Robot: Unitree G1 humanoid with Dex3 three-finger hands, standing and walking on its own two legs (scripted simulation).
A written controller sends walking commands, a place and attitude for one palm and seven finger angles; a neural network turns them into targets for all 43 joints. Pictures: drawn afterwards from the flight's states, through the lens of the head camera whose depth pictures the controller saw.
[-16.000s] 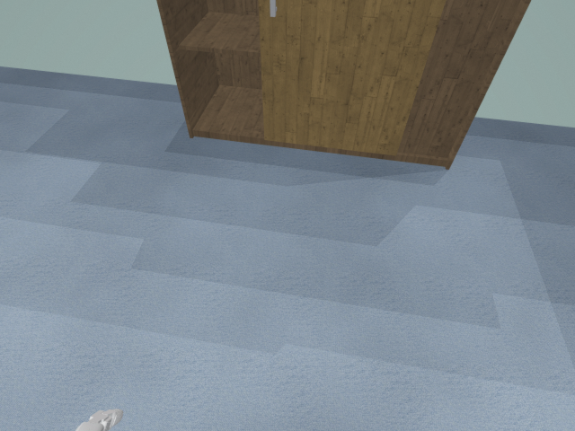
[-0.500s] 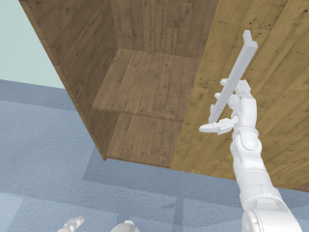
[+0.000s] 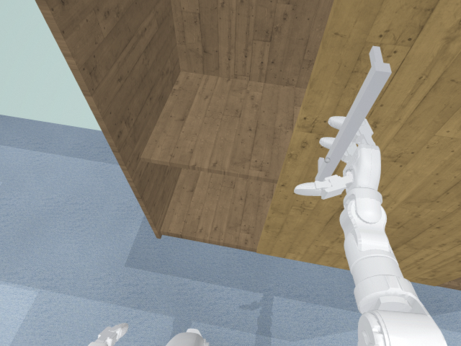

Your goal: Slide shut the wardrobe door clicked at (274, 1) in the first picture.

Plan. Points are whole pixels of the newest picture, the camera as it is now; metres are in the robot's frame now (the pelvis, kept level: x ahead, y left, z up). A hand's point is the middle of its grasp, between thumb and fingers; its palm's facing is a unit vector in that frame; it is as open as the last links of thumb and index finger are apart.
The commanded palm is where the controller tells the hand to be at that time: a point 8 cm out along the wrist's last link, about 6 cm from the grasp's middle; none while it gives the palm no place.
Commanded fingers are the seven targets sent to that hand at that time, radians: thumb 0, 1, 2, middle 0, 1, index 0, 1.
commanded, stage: slide the fingers in behind the handle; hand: right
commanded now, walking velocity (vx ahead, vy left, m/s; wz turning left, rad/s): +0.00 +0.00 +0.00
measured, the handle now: (343, 129) +0.48 -0.13 +0.11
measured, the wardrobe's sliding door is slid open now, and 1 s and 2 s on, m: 0.43 0.43 0.43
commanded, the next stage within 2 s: grip the handle and tug to test in 0.28 s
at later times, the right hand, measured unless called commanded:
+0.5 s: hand (326, 162) +0.42 -0.10 +0.08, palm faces +0.06 +1.00 -0.02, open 13.7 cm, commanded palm +0.39 -0.15 +0.08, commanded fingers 0.00 0.17 -0.44 0.34 1.25 0.34 1.25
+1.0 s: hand (326, 162) +0.42 -0.10 +0.09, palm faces +0.07 +1.00 -0.02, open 6.8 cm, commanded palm +0.39 -0.15 +0.08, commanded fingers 0.00 -0.90 -0.90 0.45 1.40 0.45 1.40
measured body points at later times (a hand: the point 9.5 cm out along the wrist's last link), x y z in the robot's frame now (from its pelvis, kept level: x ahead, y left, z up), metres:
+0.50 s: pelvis +0.00 +0.00 +0.00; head +0.06 +0.01 +0.45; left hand +0.09 +0.25 -0.12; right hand +0.42 -0.16 +0.08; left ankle +0.03 +0.10 -0.71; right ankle -0.02 -0.11 -0.71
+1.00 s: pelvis +0.00 +0.00 +0.00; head +0.06 +0.01 +0.45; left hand +0.08 +0.25 -0.12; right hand +0.41 -0.16 +0.09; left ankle +0.03 +0.10 -0.71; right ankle -0.02 -0.11 -0.71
